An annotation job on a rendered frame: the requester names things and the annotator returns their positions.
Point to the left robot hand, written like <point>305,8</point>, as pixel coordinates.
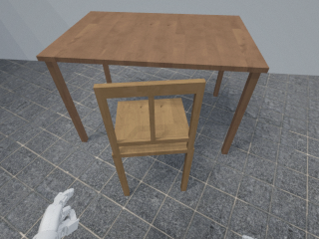
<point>53,218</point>

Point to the table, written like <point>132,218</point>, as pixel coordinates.
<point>158,40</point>

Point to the chair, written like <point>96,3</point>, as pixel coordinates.
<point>152,126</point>

